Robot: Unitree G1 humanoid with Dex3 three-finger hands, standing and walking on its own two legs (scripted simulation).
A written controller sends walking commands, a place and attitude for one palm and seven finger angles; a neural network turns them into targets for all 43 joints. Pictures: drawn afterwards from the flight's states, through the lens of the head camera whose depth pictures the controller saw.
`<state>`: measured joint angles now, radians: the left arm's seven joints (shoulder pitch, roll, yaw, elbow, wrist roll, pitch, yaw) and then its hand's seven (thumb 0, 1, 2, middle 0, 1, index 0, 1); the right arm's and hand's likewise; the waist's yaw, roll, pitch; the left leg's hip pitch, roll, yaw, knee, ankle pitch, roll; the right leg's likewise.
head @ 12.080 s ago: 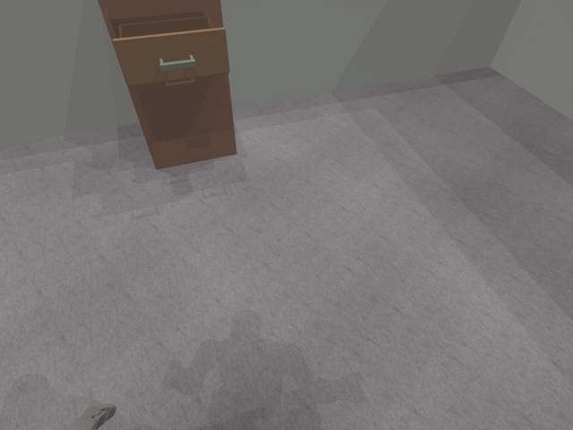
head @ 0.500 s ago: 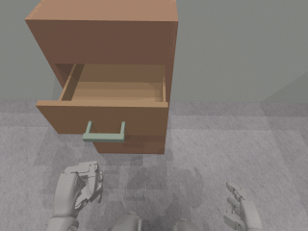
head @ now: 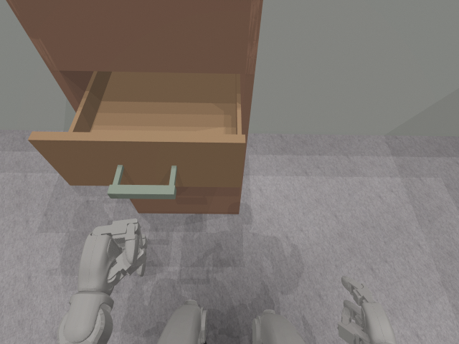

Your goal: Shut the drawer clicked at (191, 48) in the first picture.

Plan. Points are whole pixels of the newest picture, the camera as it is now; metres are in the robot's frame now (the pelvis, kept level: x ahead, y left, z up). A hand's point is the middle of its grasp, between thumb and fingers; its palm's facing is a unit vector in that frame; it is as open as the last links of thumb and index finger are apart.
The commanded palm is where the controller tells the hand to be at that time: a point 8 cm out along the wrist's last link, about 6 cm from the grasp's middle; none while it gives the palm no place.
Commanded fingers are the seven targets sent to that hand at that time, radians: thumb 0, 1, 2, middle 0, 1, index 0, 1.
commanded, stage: bring the fist close to the handle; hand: left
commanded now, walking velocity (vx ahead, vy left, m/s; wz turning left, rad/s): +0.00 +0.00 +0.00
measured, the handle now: (144, 181) +0.41 +0.18 -0.01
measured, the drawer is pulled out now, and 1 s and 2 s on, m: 0.19 0.19 0.10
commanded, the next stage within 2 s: push the drawer shut in 0.86 s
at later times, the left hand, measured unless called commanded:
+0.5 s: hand (152, 234) +0.31 +0.15 -0.02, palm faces +0.00 -1.00 -0.02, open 3.2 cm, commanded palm +0.28 +0.20 -0.01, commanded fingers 0.00 0.90 0.90 -1.40 -1.60 -1.40 -1.60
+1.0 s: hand (151, 230) +0.31 +0.15 -0.01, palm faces +0.02 -1.00 -0.03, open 3.3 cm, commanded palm +0.30 +0.20 -0.01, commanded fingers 0.00 0.90 0.90 -1.40 -1.60 -1.40 -1.60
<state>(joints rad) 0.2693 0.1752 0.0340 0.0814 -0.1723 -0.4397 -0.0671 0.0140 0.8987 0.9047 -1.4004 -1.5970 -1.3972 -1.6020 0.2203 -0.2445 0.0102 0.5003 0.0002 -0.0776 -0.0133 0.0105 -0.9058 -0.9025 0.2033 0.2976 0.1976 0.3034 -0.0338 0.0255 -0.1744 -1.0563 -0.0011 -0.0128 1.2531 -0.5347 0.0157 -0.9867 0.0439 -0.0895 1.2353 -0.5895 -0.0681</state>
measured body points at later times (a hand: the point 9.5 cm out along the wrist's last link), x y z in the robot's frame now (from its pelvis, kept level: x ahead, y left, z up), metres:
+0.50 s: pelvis -0.01 +0.02 -0.03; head +0.10 +0.03 +0.40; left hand +0.30 +0.20 -0.01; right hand +0.15 -0.22 -0.13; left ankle +0.03 +0.11 -0.63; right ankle +0.00 -0.08 -0.63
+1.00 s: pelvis -0.01 +0.02 -0.03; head +0.10 +0.03 +0.41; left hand +0.30 +0.21 -0.01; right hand +0.15 -0.22 -0.13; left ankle +0.03 +0.11 -0.63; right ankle +0.00 -0.08 -0.63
